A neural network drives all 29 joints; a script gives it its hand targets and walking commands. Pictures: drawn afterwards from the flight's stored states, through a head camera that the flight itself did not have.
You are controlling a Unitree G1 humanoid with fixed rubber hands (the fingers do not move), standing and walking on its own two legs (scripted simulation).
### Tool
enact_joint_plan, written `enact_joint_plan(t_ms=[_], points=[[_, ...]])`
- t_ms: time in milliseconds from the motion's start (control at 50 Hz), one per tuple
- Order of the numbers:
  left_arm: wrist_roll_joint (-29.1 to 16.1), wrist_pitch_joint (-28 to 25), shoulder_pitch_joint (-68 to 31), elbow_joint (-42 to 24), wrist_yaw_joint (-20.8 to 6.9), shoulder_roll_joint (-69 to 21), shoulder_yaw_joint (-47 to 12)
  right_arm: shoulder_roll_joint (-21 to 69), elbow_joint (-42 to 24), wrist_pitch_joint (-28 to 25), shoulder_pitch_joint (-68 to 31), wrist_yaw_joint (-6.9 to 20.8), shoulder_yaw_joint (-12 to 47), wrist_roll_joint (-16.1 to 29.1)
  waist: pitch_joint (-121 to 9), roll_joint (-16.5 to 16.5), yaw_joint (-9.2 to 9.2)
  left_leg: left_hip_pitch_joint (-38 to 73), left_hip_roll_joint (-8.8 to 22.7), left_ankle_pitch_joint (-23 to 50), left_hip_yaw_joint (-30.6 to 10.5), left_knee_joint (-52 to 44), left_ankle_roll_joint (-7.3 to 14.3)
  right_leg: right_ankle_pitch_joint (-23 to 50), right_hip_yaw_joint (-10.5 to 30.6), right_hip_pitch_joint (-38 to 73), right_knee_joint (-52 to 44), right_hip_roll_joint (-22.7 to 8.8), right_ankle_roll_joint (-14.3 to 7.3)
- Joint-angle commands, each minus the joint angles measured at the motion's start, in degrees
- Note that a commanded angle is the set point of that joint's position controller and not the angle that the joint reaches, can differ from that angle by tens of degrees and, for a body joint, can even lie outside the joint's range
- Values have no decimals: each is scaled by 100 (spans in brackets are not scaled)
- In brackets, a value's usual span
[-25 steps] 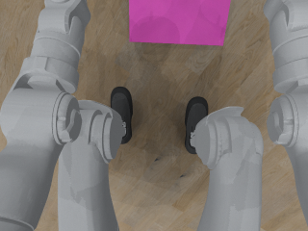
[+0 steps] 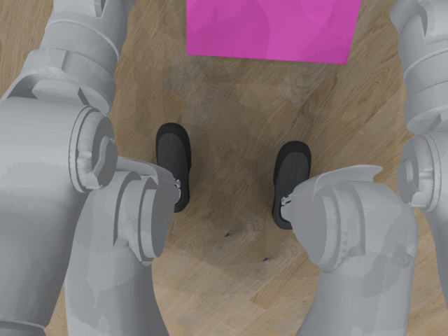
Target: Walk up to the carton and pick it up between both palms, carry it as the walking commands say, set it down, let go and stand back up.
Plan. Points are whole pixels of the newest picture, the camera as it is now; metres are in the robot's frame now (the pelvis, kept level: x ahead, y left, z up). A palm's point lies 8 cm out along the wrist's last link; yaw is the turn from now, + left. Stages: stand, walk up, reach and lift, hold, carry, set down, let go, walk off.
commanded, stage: reach and lift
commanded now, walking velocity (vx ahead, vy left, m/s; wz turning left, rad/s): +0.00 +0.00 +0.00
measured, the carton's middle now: out of the picture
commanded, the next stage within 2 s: none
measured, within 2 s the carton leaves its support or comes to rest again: leaves its support in 1.40 s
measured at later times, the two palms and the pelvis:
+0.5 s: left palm out of the picture +0.55 +0.15 -0.22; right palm out of the picture +0.55 -0.16 -0.23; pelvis +0.00 +0.00 +0.00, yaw +0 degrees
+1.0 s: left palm out of the picture +0.55 +0.15 -0.22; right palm out of the picture +0.55 -0.17 -0.23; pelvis +0.00 +0.00 -0.01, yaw +0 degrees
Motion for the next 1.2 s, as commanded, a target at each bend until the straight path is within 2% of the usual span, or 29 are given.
enact_joint_plan(t_ms=[0, 20, 40, 80, 160, 180, 200, 300, 320, 360, 400, 480, 500, 520, 540, 640, 660, 720, 760, 780, 820, 860, 880, 940, 980, 1060, 1080, 1140, 1180], points=[[-87, -192, -413, -314, 45, 467, -228, -426, 166, -205, -1986, 94, -26, 137, -7613, -384, -44, 3662, -227, 1777, 496, 106, 105, 1975, 69, 3305, -732, 52, 334], [-116, -203, -500, -456, 28, 457, -269, -413, 141, -200, -2007, 93, -21, 109, -7629, -381, -74, 3573, -236, 1764, 515, 108, 97, 2011, 87, 3364, -744, 52, 328], [-91, -207, -494, -431, 31, 466, -237, -351, 92, -198, -2028, 91, 39, 126, -7598, -426, -14, 3506, -238, 1746, 535, 107, 100, 2026, 104, 3407, -751, 57, 339], [-126, -203, -481, -350, 4, 292, -325, -254, 171, -201, -2029, 103, 76, 114, -7538, -418, -116, 3486, -255, 1688, 527, 88, 106, 1984, 89, 3330, -777, 53, 338], [-152, -202, -607, -460, -13, 129, -371, -57, 4, -211, -2184, 122, 205, 161, -7597, -404, -70, 3540, -275, 1711, 535, 69, 107, 2010, 97, 3398, -788, 85, 332], [-113, -205, -630, -468, -8, 109, -361, 64, 37, -202, -2210, 133, 271, 208, -7532, -388, 14, 3525, -261, 1702, 553, 52, 108, 2017, 98, 3410, -796, 96, 338], [-155, -211, -667, -507, -19, -5, -432, 110, 52, -206, -2210, 148, 255, 177, -7524, -412, -90, 3575, -294, 1721, 538, 46, 104, 2009, 82, 3358, -806, 97, 336], [-122, -208, -727, -449, -121, -423, -505, 469, -36, -220, -2383, 239, 481, 251, -7324, -406, -7, 3523, -325, 1606, 564, 33, 113, 1923, 71, 3362, -819, 126, 314], [-156, -215, -793, -488, -144, -521, -564, 615, 17, -213, -2345, 269, 511, 209, -7372, -439, -93, 3529, -338, 1613, 565, 41, 109, 1964, 67, 3390, -833, 128, 312], [-119, -204, -866, -483, -197, -729, -593, 877, -75, -216, -2457, 326, 594, 230, -7281, -453, -37, 3515, -346, 1592, 567, 57, 119, 1944, 89, 3379, -829, 154, 305], [-67, -184, -986, -458, -280, -1096, -583, 1206, -100, -222, -2582, 402, 597, 204, -7246, -405, -42, 3554, -382, 1581, 569, 73, 117, 1926, 83, 3380, -814, 187, 290], [260, -127, -970, -508, -405, -1484, -438, 1595, 173, -165, -2327, 532, 284, -155, -6901, -270, -137, 3449, -451, 1402, 598, 54, 70, 1786, 57, 3219, -826, 256, 262], [290, -94, -1039, -421, -501, -1850, -451, 1864, 247, -144, -2338, 604, 235, -267, -6797, -253, -232, 3347, -495, 1305, 589, 47, 70, 1693, 56, 3155, -853, 288, 234], [293, -75, -1258, -551, -640, -2387, -575, 2469, 86, -128, -2563, 730, 330, -290, -6774, -213, -215, 3303, -518, 1332, 577, 71, 87, 1719, 72, 3099, -834, 294, 214], [308, -39, -1367, -556, -766, -2764, -631, 2899, 2, -103, -2694, 849, 392, -350, -6731, -263, -273, 3254, -535, 1292, 588, 110, 110, 1701, 65, 3115, -855, 323, 202], [467, 194, -1644, -785, -1232, -4091, -574, 4384, -296, 100, -2983, 1338, 513, -505, -6385, -364, -105, 2873, -648, 1234, 654, 179, 181, 1601, 55, 2828, -779, 440, 175], [501, 246, -1599, -835, -1300, -4279, -562, 4626, -410, 137, -2976, 1422, 540, -523, -6360, -357, -75, 2830, -658, 1284, 657, 201, 207, 1646, 44, 2825, -738, 461, 170], [445, 348, -1549, -998, -1468, -4683, -625, 4923, -415, 247, -2801, 1591, 396, -626, -6237, -263, -219, 2732, -705, 1308, 664, 208, 213, 1660, -13, 2651, -670, 473, 131], [456, 410, -1514, -980, -1540, -4832, -575, 5054, -417, 302, -2698, 1673, 372, -658, -6224, -278, -185, 2713, -712, 1262, 688, 210, 211, 1592, -39, 2612, -667, 472, 125], [428, 429, -1507, -1039, -1566, -4896, -635, 5078, -413, 324, -2610, 1705, 326, -678, -6120, -186, -265, 2702, -709, 1295, 656, 184, 215, 1623, -40, 2467, -633, 481, 102], [427, 471, -1486, -1038, -1597, -4951, -620, 5124, -498, 347, -2663, 1751, 334, -629, -6043, -162, -216, 2734, -708, 1316, 634, 185, 231, 1605, -40, 2382, -607, 475, 96], [363, 499, -1527, -1039, -1630, -5093, -648, 5212, -464, 368, -2645, 1783, 341, -628, -6064, -198, -278, 2695, -731, 1250, 659, 229, 230, 1548, -43, 2406, -622, 460, 71], [372, 490, -1556, -1188, -1631, -5029, -667, 5268, -481, 389, -2597, 1800, 340, -597, -6076, -191, -220, 2719, -726, 1327, 652, 222, 239, 1623, -45, 2385, -597, 472, 83], [325, 526, -1470, -1049, -1650, -5168, -708, 5268, -555, 383, -2685, 1822, 373, -533, -6055, -140, -247, 2730, -730, 1322, 674, 250, 237, 1612, -55, 2352, -602, 472, 61], [294, 498, -1538, -1152, -1635, -5166, -717, 5361, -656, 374, -2765, 1831, 447, -425, -6146, -180, -137, 2787, -730, 1383, 680, 250, 259, 1666, -60, 2407, -578, 478, 71], [193, 498, -1560, -1195, -1634, -5244, -812, 5388, -608, 376, -2753, 1790, 521, -390, -6187, -209, -251, 2770, -717, 1402, 654, 272, 259, 1770, -75, 2494, -570, 465, 67], [214, 496, -1569, -1211, -1628, -5250, -814, 5406, -621, 368, -2788, 1793, 533, -342, -6262, -142, -170, 2789, -728, 1426, 686, 265, 252, 1816, -68, 2549, -567, 473, 62], [97, 489, -1673, -1387, -1594, -5381, -938, 5419, -1020, 331, -3054, 1737, 669, -243, -6828, -179, -239, 3148, -736, 1661, 677, 297, 250, 2044, -97, 2837, -545, 486, 74], [-50, 466, -1917, -1693, -1549, -5458, -1104, 5467, -1363, 307, -3310, 1688, 850, -97, -7549, -170, -205, 3518, -728, 1911, 707, 329, 243, 2301, -126, 3191, -495, 505, 95]])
